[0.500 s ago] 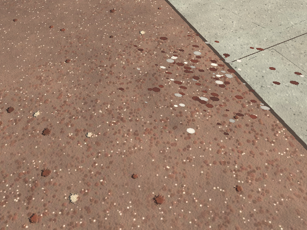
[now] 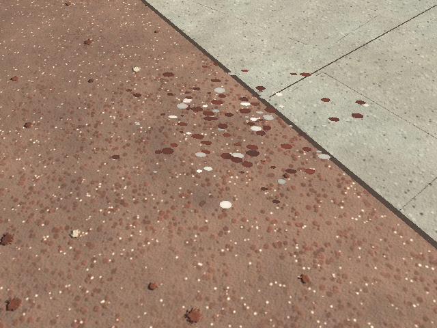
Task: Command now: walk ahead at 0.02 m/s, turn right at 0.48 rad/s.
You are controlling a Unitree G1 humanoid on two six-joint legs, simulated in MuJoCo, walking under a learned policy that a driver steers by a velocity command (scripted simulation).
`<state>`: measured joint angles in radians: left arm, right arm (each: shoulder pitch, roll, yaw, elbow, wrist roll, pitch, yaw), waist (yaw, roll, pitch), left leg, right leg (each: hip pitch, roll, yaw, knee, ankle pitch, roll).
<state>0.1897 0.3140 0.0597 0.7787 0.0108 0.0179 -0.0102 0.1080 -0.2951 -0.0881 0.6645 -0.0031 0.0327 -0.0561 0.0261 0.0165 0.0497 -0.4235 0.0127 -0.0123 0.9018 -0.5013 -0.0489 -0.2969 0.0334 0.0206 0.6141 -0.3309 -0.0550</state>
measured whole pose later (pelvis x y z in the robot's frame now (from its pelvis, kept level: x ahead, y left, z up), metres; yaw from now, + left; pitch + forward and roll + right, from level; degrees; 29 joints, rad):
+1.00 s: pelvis -0.03 +0.01 +0.01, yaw -21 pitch -1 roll -1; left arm 0.12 0.22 0.02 0.80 0.01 0.00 0.00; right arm 0.19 -0.29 -0.05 0.83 0.00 0.02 -0.03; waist -0.02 0.02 0.04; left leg -0.19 0.06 -0.03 0.49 -0.27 -0.05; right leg -0.21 0.05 0.01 0.49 -0.26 -0.03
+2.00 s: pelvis -0.03 +0.03 +0.01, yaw -21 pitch -2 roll +0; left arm 0.21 0.22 0.02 1.10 0.00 0.01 0.04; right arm 0.24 -0.22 0.00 1.08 0.00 -0.01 -0.04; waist 0.00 0.00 0.04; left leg -0.18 0.01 -0.01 0.47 -0.27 -0.01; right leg -0.20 0.00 0.03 0.48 -0.25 0.01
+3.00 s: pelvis +0.28 -0.04 +0.00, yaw -10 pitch +1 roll +1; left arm 0.28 0.25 0.02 0.92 -0.01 -0.14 0.01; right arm 0.16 -0.26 -0.06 0.87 0.01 -0.08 0.05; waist 0.00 -0.01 0.05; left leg -0.36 -0.11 0.02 0.49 -0.14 0.11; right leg -0.40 -0.05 0.05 1.26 -0.34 -0.03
